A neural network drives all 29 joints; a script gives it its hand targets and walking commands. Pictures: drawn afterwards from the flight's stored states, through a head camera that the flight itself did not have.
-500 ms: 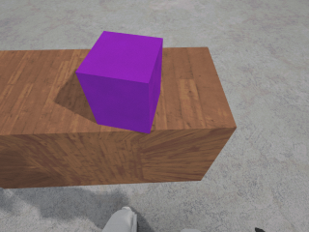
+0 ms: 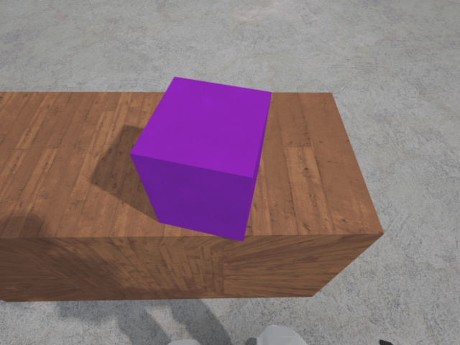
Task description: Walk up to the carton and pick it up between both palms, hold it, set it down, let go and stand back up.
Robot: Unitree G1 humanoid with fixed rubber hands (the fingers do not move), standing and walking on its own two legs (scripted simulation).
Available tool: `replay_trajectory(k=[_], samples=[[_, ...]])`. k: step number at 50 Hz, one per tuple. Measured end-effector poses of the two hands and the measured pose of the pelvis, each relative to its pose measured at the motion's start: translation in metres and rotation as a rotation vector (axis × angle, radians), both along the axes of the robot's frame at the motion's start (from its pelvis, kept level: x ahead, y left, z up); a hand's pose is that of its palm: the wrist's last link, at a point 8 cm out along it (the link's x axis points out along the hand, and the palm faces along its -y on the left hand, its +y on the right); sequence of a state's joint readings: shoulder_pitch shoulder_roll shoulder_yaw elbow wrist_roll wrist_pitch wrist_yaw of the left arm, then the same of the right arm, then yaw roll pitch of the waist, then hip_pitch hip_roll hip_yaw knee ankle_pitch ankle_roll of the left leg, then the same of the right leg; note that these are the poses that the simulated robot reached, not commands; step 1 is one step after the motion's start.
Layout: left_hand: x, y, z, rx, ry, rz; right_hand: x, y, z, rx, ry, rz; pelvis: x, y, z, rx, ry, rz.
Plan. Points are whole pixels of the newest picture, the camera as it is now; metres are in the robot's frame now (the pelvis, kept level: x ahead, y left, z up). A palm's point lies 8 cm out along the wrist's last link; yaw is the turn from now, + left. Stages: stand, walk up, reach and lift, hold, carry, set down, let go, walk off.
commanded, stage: walk up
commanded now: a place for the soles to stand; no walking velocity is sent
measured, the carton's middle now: (210, 162) +0.45 +0.03 +0.00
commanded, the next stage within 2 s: none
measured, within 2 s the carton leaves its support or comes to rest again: neither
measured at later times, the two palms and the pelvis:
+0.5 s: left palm out of the picture +0.13 +0.32 -0.11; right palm (390, 339) +0.13 -0.30 -0.13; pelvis +0.04 +0.00 -0.01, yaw +0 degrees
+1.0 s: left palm out of the picture +0.13 +0.31 -0.10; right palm (394, 339) +0.13 -0.31 -0.13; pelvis +0.04 -0.01 -0.01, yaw +0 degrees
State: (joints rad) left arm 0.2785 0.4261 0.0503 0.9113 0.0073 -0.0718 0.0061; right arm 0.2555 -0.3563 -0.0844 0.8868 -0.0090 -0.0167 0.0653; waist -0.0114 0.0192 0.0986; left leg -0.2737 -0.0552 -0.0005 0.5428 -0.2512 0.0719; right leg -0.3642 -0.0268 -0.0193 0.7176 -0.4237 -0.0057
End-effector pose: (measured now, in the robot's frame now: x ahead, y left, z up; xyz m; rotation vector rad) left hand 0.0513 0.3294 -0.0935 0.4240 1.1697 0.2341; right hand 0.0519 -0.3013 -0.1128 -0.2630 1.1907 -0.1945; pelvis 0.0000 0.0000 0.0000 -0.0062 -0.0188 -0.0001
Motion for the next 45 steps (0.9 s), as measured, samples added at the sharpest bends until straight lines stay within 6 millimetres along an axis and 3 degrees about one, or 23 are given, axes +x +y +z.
replay_trajectory(k=[4,8,16,25,45], samples=[[0.011,-0.012,-0.003,0.035,0.006,0.016,0.017,-0.011,-0.015,0.016,0.006,-0.008,0.017,-0.013,-0.009,0.012,-0.005,-0.002],[0.021,-0.023,-0.002,0.031,0.006,0.029,0.038,-0.014,-0.019,0.021,-0.005,-0.011,0.028,-0.018,-0.008,0.019,0.004,-0.001],[0.044,-0.014,-0.008,0.019,-0.030,0.019,0.064,-0.004,-0.017,-0.007,-0.043,-0.004,0.040,-0.006,-0.012,0.004,0.007,0.003],[0.074,-0.011,-0.014,-0.011,-0.072,0.010,0.075,0.002,-0.012,-0.024,-0.070,0.002,0.043,0.002,-0.013,-0.005,0.002,0.002],[0.074,-0.016,-0.012,-0.006,-0.048,0.025,0.078,-0.004,-0.012,-0.013,-0.079,0.002,0.042,-0.006,-0.011,0.006,0.004,0.002]])
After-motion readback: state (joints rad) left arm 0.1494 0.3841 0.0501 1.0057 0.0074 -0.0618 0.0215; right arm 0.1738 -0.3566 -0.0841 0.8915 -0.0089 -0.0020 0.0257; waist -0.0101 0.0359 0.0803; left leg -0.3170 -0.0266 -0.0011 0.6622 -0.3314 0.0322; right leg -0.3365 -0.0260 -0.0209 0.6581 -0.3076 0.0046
